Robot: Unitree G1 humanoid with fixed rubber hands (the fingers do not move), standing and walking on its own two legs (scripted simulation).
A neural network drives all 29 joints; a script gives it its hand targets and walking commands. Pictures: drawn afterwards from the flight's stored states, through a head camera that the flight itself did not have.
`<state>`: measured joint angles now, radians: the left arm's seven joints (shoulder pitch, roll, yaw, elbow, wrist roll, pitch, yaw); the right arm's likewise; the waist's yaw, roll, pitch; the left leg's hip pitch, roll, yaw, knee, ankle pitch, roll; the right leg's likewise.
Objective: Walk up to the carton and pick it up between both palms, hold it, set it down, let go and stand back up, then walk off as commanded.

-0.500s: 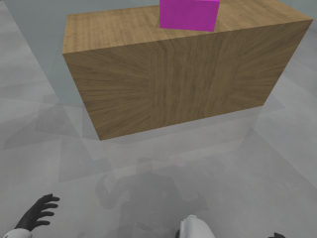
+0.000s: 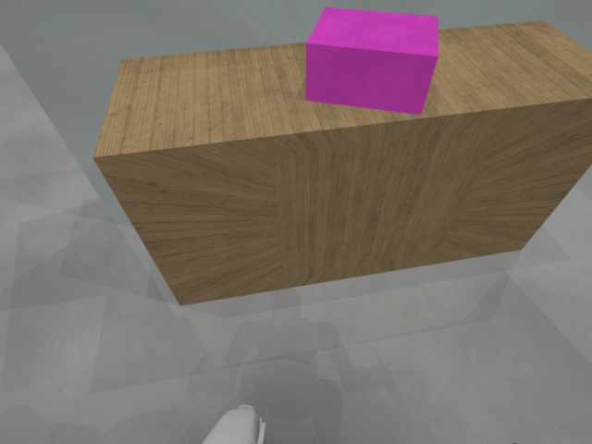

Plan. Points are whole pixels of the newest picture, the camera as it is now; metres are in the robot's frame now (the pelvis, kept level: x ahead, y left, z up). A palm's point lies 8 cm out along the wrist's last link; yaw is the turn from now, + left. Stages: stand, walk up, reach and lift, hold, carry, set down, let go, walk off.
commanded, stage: walk up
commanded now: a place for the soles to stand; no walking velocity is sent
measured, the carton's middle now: (371, 58) +0.97 -0.13 +0.04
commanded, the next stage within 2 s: none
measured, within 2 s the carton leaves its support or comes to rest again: neither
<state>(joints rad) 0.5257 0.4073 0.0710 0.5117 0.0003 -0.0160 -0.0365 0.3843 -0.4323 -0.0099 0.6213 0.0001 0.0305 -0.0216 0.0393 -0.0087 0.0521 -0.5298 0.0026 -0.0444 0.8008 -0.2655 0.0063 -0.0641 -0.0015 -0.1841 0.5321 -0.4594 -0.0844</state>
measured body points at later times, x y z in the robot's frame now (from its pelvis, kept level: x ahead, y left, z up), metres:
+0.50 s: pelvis +0.20 -0.10 -0.04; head +0.21 -0.10 +0.41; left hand +0.33 +0.23 -0.09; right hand +0.30 -0.41 -0.13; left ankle +0.16 +0.11 -0.69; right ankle +0.30 -0.20 -0.73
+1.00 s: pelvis +0.37 -0.12 -0.03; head +0.38 -0.11 +0.42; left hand +0.40 +0.20 -0.12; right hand +0.50 -0.43 -0.10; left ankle +0.43 +0.04 -0.73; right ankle +0.32 -0.21 -0.69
